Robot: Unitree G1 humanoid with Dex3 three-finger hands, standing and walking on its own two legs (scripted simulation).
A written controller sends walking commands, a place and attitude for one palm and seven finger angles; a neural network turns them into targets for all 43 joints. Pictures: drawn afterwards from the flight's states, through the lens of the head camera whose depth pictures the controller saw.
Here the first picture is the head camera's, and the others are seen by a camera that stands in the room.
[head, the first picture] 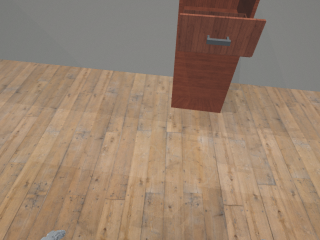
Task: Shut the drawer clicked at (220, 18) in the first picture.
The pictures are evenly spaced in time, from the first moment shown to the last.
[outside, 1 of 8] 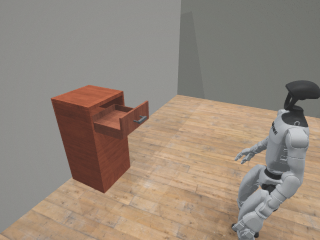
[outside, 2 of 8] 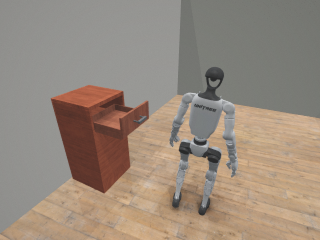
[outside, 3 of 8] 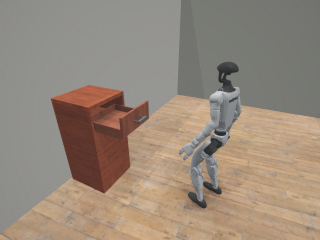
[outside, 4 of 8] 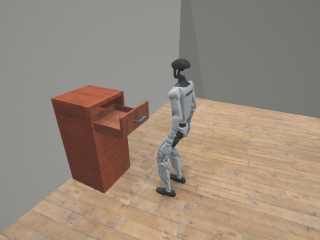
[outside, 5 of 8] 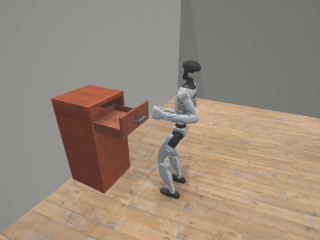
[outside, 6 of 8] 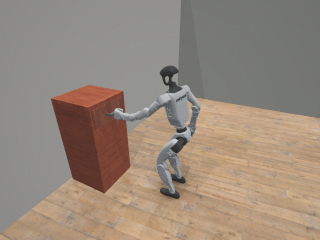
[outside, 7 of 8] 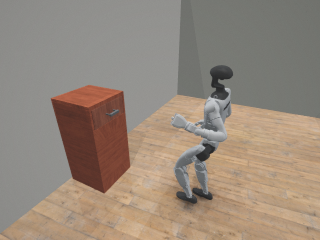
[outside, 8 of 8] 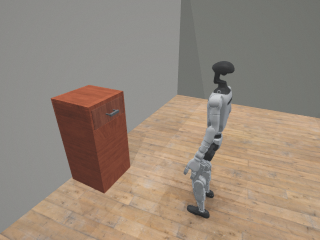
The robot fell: no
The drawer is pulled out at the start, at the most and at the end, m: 0.29 0.29 0.00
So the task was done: yes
